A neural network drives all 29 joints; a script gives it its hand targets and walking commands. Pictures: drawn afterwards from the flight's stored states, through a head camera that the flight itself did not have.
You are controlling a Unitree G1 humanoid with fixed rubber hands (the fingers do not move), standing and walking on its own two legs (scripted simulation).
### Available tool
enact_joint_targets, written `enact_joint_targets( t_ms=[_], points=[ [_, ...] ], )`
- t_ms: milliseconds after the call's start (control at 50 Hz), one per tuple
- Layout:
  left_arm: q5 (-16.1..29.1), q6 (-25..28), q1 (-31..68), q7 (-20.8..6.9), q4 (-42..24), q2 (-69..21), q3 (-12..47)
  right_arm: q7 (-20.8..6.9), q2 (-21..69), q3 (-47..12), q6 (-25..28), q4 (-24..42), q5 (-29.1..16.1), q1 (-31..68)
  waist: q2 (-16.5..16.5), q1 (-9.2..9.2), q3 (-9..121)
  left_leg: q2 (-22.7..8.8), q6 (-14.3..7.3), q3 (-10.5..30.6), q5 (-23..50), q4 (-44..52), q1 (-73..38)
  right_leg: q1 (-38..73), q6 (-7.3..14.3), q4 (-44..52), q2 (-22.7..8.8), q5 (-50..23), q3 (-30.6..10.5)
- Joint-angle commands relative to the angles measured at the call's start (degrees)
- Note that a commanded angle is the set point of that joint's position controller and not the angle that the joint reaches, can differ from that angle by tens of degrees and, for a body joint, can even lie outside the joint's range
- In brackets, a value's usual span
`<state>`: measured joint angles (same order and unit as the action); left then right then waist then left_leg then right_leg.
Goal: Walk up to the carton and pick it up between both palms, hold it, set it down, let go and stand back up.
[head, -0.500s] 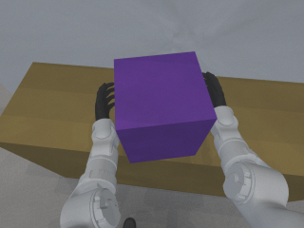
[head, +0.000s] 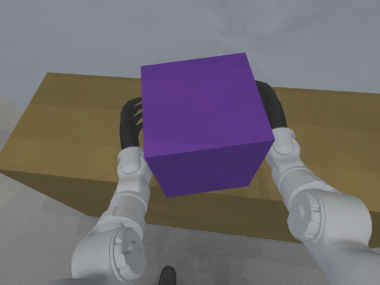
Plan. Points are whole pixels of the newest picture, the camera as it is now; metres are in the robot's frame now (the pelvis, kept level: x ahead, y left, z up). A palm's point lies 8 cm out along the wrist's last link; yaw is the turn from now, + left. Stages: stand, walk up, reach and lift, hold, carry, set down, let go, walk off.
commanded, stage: reach and lift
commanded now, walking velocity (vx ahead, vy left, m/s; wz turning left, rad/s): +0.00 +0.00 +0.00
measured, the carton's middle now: (201, 133) +0.44 +0.06 +0.00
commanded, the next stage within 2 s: none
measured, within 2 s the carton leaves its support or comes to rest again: leaves its support in 0.72 s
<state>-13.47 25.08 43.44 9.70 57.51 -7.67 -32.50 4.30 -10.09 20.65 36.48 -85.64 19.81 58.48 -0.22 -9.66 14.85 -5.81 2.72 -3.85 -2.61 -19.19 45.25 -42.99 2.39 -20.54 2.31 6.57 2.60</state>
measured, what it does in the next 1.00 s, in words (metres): stands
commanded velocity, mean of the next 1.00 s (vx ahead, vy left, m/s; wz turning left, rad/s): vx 0.00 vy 0.00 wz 0.00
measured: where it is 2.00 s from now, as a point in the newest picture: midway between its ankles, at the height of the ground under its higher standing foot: outside the picture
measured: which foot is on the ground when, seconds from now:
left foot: down 0.00-1.00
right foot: down 0.00-1.00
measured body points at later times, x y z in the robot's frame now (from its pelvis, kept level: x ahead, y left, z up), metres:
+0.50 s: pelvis -0.01 +0.01 -0.01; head +0.09 +0.01 +0.43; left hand +0.39 +0.21 +0.02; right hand +0.47 -0.08 +0.04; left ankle +0.03 +0.15 -0.73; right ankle +0.00 -0.09 -0.73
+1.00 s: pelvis -0.03 +0.01 +0.00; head +0.01 +0.02 +0.45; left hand +0.38 +0.22 +0.07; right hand +0.43 -0.08 +0.09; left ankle +0.03 +0.15 -0.73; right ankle +0.00 -0.09 -0.73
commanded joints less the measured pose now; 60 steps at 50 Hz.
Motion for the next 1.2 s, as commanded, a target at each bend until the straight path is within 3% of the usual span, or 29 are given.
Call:
enact_joint_targets(
  t_ms=[0,240,440,780,920,1020,1120,1140,1160,1180],
  points=[
    [-4.4,0.3,26.2,-6.9,3.0,-27.0,18.2,-9.3,28.3,-12.9,4.5,-1.2,8.3,27.5,-8.3,0.02,39.1,3.7,-3.1,-4.6,11.3,-2.2,-11.9,33.3,-3.6,-6.1,-0.3,-32.0,2.1],
    [-0.2,-2.8,27.8,-6.3,3.5,-27.6,22.5,-9.6,26.7,-16.3,3.4,-2.0,4.9,30.6,-8.4,0.45,43.8,4.1,-3.4,-2.5,11.4,-5.2,-12.7,29.6,-3.4,-7.3,0.3,-31.2,2.0],
    [2.7,-3.0,30.6,-6.3,1.3,-29.2,28.6,-8.6,30.6,-20.3,1.1,4.4,-0.8,30.8,-5.6,1.51,44.6,4.8,-2.7,-1.2,13.1,-6.9,-18.0,28.6,-3.5,-6.9,1.5,-31.0,1.7],
    [8.8,-5.3,43.8,-4.9,-7.5,-31.3,37.3,-7.5,38.9,-23.5,-8.3,19.2,-8.0,33.5,-1.2,3.83,43.9,5.1,-1.6,0.2,7.9,-8.4,-28.3,22.9,-3.2,-3.5,2.5,-12.9,1.3],
    [10.7,-10.8,50.0,-4.7,-9.6,-30.9,38.1,-7.7,41.1,-23.7,-15.7,21.6,-11.8,35.9,-0.7,3.82,37.3,5.2,-2.2,0.6,1.8,-6.0,-30.5,22.2,-3.3,-0.6,1.2,-2.3,0.8],
    [10.9,-16.3,51.8,-5.2,-10.5,-31.3,37.2,-7.9,41.5,-23.3,-21.0,25.2,-15.3,38.0,-1.4,4.29,34.2,5.2,-2.4,0.9,1.8,-4.1,-33.6,25.6,-3.3,1.5,0.2,-0.8,0.3],
    [9.7,-22.1,49.7,-6.4,-11.5,-31.2,35.4,-7.4,40.2,-22.9,-26.2,29.5,-18.8,38.3,-1.6,6.11,30.0,5.5,-2.2,1.3,3.6,-2.5,-37.7,31.3,-3.4,3.1,-0.6,-3.7,-0.1],
    [11.1,-23.2,49.7,-7.5,-13.2,-31.1,36.0,-6.2,40.8,-22.9,-27.8,29.1,-19.8,36.0,-0.7,9.11,28.2,6.0,-1.4,1.7,2.9,-2.5,-38.2,33.6,-2.7,3.3,-1.0,-4.5,-1.4],
    [10.8,-24.5,49.2,-7.9,-14.7,-31.2,35.3,-5.8,40.2,-23.2,-29.1,29.7,-20.9,36.5,0.5,8.26,26.3,6.1,-1.0,1.7,3.4,-1.7,-38.5,33.9,-2.4,3.7,-1.1,-4.0,-1.2],
    [10.5,-26.0,48.9,-8.2,-15.6,-31.1,35.0,-5.6,39.9,-23.0,-30.3,30.3,-21.6,36.3,0.8,8.67,24.8,6.2,-0.8,1.8,3.8,-1.4,-39.6,34.3,-2.3,4.2,-1.0,-3.9,-1.1]
  ],
)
